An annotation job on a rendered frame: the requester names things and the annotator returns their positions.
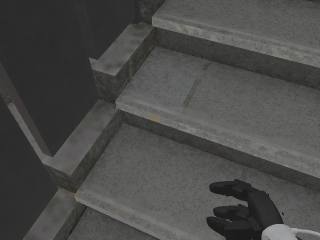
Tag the robot right hand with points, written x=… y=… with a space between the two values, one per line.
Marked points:
x=247 y=223

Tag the robot right forearm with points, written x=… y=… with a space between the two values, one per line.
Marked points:
x=278 y=232

